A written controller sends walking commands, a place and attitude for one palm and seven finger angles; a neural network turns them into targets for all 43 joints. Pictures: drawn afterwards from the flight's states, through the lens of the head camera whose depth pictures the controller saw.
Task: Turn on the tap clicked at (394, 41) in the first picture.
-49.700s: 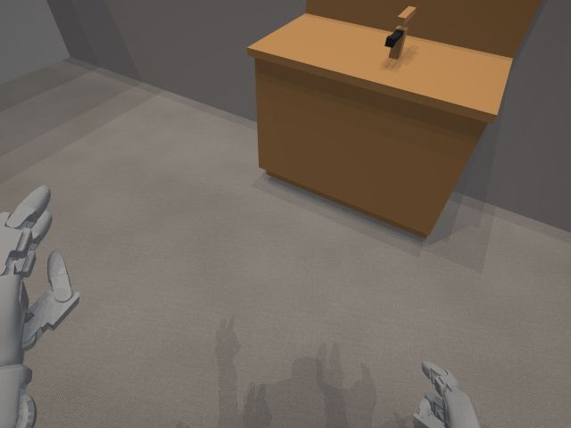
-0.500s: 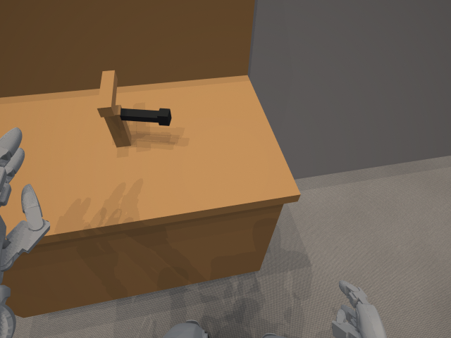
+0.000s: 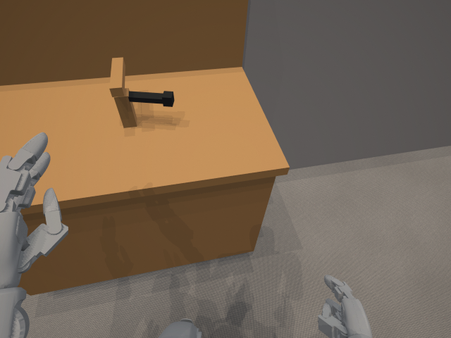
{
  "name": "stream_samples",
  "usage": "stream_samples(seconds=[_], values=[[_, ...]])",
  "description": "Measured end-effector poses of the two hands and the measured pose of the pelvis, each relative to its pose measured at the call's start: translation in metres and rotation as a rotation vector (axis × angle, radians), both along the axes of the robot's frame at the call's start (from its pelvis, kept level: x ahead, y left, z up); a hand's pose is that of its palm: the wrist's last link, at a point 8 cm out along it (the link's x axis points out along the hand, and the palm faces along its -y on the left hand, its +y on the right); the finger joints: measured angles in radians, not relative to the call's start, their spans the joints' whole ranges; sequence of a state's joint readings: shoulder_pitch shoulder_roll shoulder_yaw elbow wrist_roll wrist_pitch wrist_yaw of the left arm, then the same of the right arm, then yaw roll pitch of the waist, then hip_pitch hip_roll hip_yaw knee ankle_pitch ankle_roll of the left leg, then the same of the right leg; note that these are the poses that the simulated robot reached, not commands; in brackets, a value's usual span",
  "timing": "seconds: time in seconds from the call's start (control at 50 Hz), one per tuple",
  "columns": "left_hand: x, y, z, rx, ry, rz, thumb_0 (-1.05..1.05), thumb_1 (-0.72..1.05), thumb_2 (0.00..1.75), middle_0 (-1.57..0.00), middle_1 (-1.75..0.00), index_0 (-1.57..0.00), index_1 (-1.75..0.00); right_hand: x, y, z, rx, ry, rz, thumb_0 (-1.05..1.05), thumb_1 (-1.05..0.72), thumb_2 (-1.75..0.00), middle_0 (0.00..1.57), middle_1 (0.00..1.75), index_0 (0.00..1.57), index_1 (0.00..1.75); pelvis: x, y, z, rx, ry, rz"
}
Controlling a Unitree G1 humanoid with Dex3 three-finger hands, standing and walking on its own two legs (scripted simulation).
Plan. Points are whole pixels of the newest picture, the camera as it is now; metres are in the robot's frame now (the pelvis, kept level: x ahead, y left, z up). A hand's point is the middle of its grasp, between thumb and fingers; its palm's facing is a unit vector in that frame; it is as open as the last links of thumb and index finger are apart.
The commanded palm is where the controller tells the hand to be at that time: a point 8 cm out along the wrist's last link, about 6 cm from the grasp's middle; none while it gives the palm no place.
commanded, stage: stop stepping back and stand still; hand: left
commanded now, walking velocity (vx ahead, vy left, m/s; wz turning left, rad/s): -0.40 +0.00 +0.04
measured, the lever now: (168, 98) +0.65 +0.20 +0.04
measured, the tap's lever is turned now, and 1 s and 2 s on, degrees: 75 75 75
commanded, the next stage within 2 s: stand and check the lever's angle in 1.94 s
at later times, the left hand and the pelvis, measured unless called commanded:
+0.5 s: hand out of the picture +0.07 +0.24 +0.17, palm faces +0.42 -0.84 -0.35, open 7.4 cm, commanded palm +0.02 +0.28 +0.18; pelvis -0.14 +0.00 -0.02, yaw +0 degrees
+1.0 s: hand out of the picture +0.00 +0.22 +0.17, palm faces +0.45 -0.81 -0.38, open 7.4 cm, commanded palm -0.06 +0.26 +0.18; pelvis -0.21 -0.03 -0.01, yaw +2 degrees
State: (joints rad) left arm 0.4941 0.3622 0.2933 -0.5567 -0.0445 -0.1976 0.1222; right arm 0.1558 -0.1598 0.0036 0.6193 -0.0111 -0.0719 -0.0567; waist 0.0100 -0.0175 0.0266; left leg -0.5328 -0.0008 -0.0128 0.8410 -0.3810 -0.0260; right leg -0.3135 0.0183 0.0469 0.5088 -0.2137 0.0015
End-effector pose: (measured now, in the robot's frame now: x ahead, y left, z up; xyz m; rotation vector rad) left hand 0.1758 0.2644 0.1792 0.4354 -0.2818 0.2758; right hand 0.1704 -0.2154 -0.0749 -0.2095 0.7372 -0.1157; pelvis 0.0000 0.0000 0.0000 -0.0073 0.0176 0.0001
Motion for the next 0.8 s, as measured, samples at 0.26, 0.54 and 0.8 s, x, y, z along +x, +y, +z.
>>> stream_samples(seconds=[0.26,0.54,0.8], values=[[-0.092,0.021,-0.003,0.046,-0.007,0.114,0.01,0.89,0.9,-0.21,-0.3,-0.21,-0.3,-0.092,-0.022,-0.004,-0.027,-0.043,-0.029,0.01,-0.91,-0.9,0.2,0.3,0.21,0.3,-0.079,-0.004,-0.012,0.009,-0.048,0.025],[-0.15,0.016,0.001,0.02,-0.068,0.096,0.01,0.89,0.9,-0.21,-0.3,-0.21,-0.3,-0.19,-0.027,-0.01,-0.014,-0.033,-0.092,0.01,-0.91,-0.9,0.2,0.3,0.21,0.3,-0.15,-0.006,-0.013,0.02,-0.085,0.006],[-0.213,-0.014,0.001,0.006,0.003,0.124,0.01,0.88,0.9,-0.21,-0.3,-0.21,-0.3,-0.23,-0.049,-0.025,0.006,0.084,-0.038,0.01,-0.91,-0.9,0.2,0.3,0.21,0.3,-0.192,-0.032,-0.004,0.018,-0.07,0.043]])
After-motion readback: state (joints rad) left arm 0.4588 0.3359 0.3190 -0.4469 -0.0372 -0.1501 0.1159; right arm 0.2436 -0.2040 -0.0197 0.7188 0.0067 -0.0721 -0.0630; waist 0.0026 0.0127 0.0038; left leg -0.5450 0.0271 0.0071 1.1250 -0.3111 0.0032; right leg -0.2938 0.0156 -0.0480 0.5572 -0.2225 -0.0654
